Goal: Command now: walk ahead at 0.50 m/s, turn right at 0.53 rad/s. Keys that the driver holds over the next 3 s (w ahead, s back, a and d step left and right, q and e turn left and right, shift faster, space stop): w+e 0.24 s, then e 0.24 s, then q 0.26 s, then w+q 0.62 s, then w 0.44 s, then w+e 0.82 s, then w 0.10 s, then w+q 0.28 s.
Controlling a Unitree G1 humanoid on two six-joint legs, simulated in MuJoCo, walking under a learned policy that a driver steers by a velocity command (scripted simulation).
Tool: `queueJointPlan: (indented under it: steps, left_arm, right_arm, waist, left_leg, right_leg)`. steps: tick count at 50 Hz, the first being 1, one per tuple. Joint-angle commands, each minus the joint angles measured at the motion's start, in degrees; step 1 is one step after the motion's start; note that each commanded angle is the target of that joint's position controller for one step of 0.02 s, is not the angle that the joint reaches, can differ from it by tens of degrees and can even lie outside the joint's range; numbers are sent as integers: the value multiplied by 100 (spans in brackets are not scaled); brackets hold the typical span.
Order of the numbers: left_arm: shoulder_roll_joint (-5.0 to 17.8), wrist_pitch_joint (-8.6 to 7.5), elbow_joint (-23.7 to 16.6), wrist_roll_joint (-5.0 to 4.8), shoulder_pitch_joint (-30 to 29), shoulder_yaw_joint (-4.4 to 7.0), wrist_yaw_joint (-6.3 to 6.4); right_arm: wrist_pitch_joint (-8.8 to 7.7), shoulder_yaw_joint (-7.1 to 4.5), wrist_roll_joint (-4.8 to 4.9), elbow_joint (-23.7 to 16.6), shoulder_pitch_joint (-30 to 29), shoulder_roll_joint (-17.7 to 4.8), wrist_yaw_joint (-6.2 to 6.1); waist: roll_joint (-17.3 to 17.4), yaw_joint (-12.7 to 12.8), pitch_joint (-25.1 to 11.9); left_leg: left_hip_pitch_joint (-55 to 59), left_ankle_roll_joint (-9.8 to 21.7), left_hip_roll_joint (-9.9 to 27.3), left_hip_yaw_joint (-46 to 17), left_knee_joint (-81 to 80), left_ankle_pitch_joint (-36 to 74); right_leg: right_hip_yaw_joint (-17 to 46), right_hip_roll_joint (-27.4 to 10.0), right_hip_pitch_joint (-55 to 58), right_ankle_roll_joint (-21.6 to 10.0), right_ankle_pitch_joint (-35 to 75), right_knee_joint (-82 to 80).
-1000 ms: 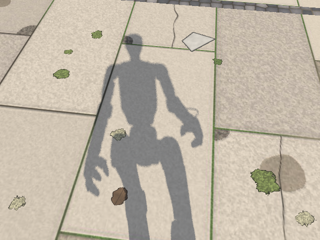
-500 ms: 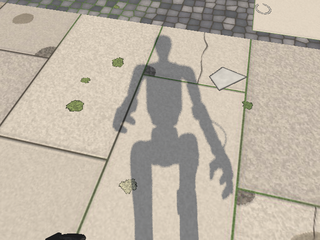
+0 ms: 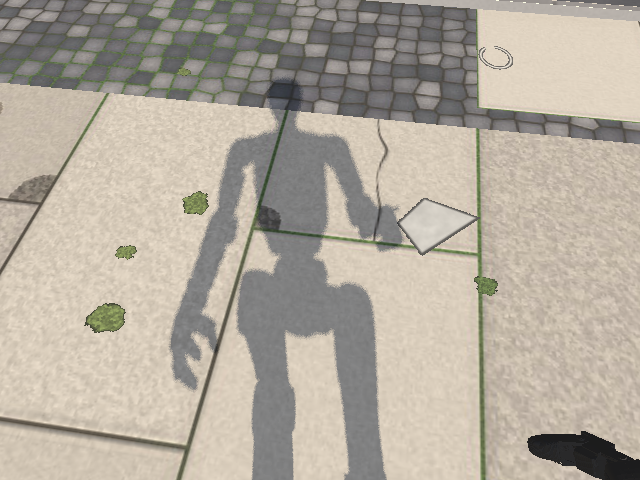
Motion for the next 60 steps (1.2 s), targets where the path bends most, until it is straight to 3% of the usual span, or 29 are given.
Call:
queueJointPlan:
  steps: [1, 2, 3, 4, 5, 7, 11, 15, 19, 22, 24, 25, 26, 27, 28, 29, 31, 33, 36, 40, 42, 48, 50, 51, 52, 53, 55, 57, 60]
  left_arm:
    - [552, -158, -629, -110, -453, 104, -34]
    - [179, -131, -807, -238, 169, 25, -22]
    - [643, -13, -624, -35, 148, 73, 34]
    - [709, 26, -600, 46, -261, 99, -20]
    - [592, 37, -649, 53, -515, 85, -84]
    - [517, 153, -679, 140, -626, 83, -193]
    - [423, 270, -916, 138, -1080, 49, -313]
    - [292, 270, -1190, 137, -1732, -30, -365]
    - [123, 231, -1396, 123, -2250, -149, -436]
    - [328, 220, -1438, 198, -2066, -85, -395]
    - [503, 122, -1198, 287, -1164, 21, -300]
    - [771, 41, -1068, 364, -682, 101, -205]
    - [1322, 11, -1180, 260, -741, 198, -119]
    - [1340, 93, -1310, -84, -407, 242, -49]
    - [831, 155, -1315, -116, -832, 88, 38]
    - [330, 164, -1289, -108, -1310, -105, 85]
    - [34, 136, -1147, -47, -1662, -261, 149]
    - [140, 64, -1025, 73, -1674, -271, 146]
    - [400, 41, -938, 69, -1733, -186, 139]
    - [610, 178, -860, 68, -1479, -52, 133]
    - [660, 194, -834, 59, -1403, 0, 135]
    - [864, 178, -825, 39, -1632, 142, 103]
    - [761, 250, -874, 47, -1922, 151, 83]
    - [416, 261, -952, 86, -2008, 64, 35]
    - [-23, 247, -1231, 90, -2213, -79, 4]
    - [334, 175, -1379, 156, -2654, -30, -41]
    - [644, 48, -1166, 109, -2213, 47, -164]
    - [667, 50, -979, 232, -2041, 57, -174]
    - [473, 99, -1116, 182, -2368, -8, -168]
  right_arm:
    - [-195, -436, -157, 17, 2018, -1374, -225]
    - [-79, -554, -196, 11, 2048, -1842, -255]
    - [6, -530, -128, 10, 1799, -1409, -230]
    - [5, -400, -74, -80, 1483, -875, -198]
    - [-17, -337, -65, -57, 1291, -657, -168]
    - [-93, -305, -35, 60, 1360, -557, -168]
    - [-240, -374, 60, 245, 1688, -670, -113]
    - [-200, -388, 70, 376, 1779, -674, -126]
    - [-119, -435, 109, 466, 1858, -834, -160]
    - [-13, -508, 136, 523, 1952, -1029, -226]
    - [88, -538, 177, 487, 1873, -1115, -269]
    - [95, -501, 190, 464, 2104, -1022, -246]
    - [133, -319, 82, 245, 2703, -230, -178]
    - [280, -341, 117, 298, 2796, -548, -223]
    - [359, -345, 133, 373, 2413, -587, -227]
    - [367, -283, 138, 347, 2061, -463, -203]
    - [491, -272, 38, 534, 2128, -441, -173]
    - [617, -292, 62, 776, 2482, -403, -143]
    - [675, -338, 68, 768, 2263, -403, -133]
    - [701, -400, -33, 549, 1710, -495, -23]
    - [671, -419, -44, 435, 1490, -486, 77]
    - [561, -429, 61, 600, 2065, -372, 198]
    - [499, -439, 60, 947, 2816, -367, 184]
    - [441, -504, 16, 1099, 3235, -620, 127]
    - [404, -587, 4, 859, 3114, -1171, 67]
    - [417, -605, -4, 784, 2708, -1152, -76]
    - [311, -598, 74, 696, 2191, -1106, -120]
    - [166, -555, 129, 719, 2235, -903, -80]
    - [62, -567, 149, 889, 2712, -856, -42]
  waist:
    - [474, -1306, -1391]
    - [1684, -951, -1771]
    - [928, -807, -1226]
    - [239, -796, -545]
    - [130, -720, -204]
    - [548, -613, -33]
    - [475, -576, -103]
    - [398, -588, 149]
    - [561, -730, 104]
    - [639, -668, -130]
    - [395, -283, -658]
    - [-140, -69, -1077]
    - [-1370, -597, -1721]
    - [-993, -166, -2779]
    - [-419, -277, -2166]
    - [-402, -422, -1334]
    - [-434, -751, -605]
    - [-463, -875, -657]
    - [-569, -864, -575]
    - [-919, -605, -343]
    - [-800, -556, -198]
    - [-626, -853, -192]
    - [-259, -1180, 87]
    - [802, -1306, 156]
    - [1421, -1213, 440]
    - [663, -1132, 954]
    - [541, -693, 802]
    - [387, -716, 434]
    - [385, -863, 283]
  left_leg:
    - [3265, 539, 1386, -1378, -694, -1255]
    - [4252, 1153, 2619, -3746, -1326, -1841]
    - [3666, 1283, 2557, -4031, -1369, -2623]
    - [2950, 1149, 2207, -3156, -1467, -2416]
    - [2445, 1029, 1899, -2302, -1594, -1503]
    - [2044, 833, 1478, -1227, -1733, -296]
    - [2182, 936, 1490, -438, -1856, 1016]
    - [2149, 935, 1353, 489, -1686, 2802]
    - [2077, 729, 1199, 1149, -1296, 3415]
    - [2519, 618, 1349, 1226, -463, 4298]
    - [2446, 492, 1253, 1330, 1146, 4074]
    - [1579, 281, 1003, 1367, 2504, 2399]
    - [-134, 76, 302, 1274, 4274, -3238]
    - [-362, 26, -18, 345, 5074, -3115]
    - [-423, 15, 268, 79, 4934, -2519]
    - [-346, 13, 407, 52, 4376, -2203]
    - [415, -30, 476, 1, 3475, -1802]
    - [1125, -4, 235, 29, 3097, -1616]
    - [933, 35, 149, 92, 2569, -1553]
    - [349, 120, 201, 306, 2304, -1595]
    - [124, 176, 226, 356, 2102, -1679]
    - [1461, 694, -24, 794, 524, -1767]
    - [2470, 964, -184, 767, -759, -1503]
    - [2964, 1185, 699, -680, -1606, -2617]
    - [2935, 1673, 2119, -3389, -2327, -4306]
    - [2280, 1799, 2086, -3446, -2640, -4154]
    - [2283, 1490, 1479, -2484, -2556, -2687]
    - [2575, 1336, 1067, -1803, -2316, -1266]
    - [2818, 1361, 955, -1592, -2041, -132]
  right_leg:
    - [231, -607, -1496, -184, 2010, 2514]
    - [-516, 181, -3124, -35, -1112, 3769]
    - [-625, -382, -3684, -77, -901, 4444]
    - [-601, -598, -3653, -68, -329, 4509]
    - [-655, -758, -3510, -6, 37, 4338]
    - [-779, -938, -3290, 104, 284, 4174]
    - [-865, -1006, -3650, 217, 800, 4211]
    - [-1163, -991, -3756, 355, 1387, 3288]
    - [-1676, -801, -2802, 210, 1958, 1717]
    - [-1835, -544, -2319, -53, 1386, 1229]
    - [-1794, -242, -1293, -303, 1546, 517]
    - [-1132, -750, -103, -527, 3014, 123]
    - [774, -2723, 1522, -1115, 7317, 1139]
    - [1682, -3295, 1724, -1913, 7405, 691]
    - [1039, -2968, 1028, -1756, 6307, 307]
    - [517, -2638, 164, -1491, 5481, -46]
    - [-219, -2151, -992, -1000, 4855, -521]
    - [-690, -2012, -1443, -821, 4885, -627]
    - [-843, -2000, -1291, -766, 3769, -735]
    - [-386, -2189, -1197, -850, -302, -1450]
    - [-188, -2361, -1083, -871, -1113, -1694]
    - [-852, -2330, -1543, -577, -1393, -1617]
    - [-1522, -1893, -2304, -200, -1618, -660]
    - [-2181, -1357, -3160, 54, -1512, 1115]
    - [-2123, -541, -4569, 346, -1109, 2379]
    - [-1283, -809, -4796, 397, -203, 2704]
    - [-1142, -932, -4420, 503, 689, 2673]
    - [-1260, -913, -4153, 561, 1139, 2827]
    - [-1302, -907, -4276, 628, 1357, 2782]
